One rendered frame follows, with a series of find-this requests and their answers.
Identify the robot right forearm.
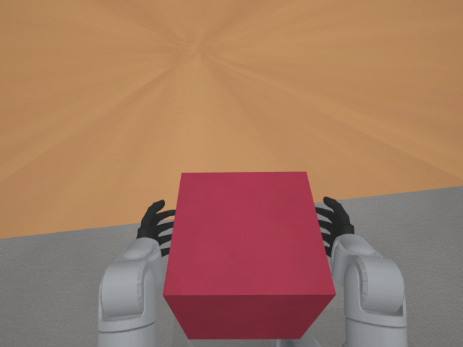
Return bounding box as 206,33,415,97
331,234,408,347

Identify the carton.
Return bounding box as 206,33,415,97
163,171,336,339

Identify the robot right thigh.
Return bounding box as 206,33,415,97
274,332,321,347

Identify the robot right hand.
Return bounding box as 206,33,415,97
315,197,354,257

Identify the robot left forearm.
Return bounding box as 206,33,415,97
98,237,163,347

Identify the robot left hand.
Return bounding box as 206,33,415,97
136,200,176,257

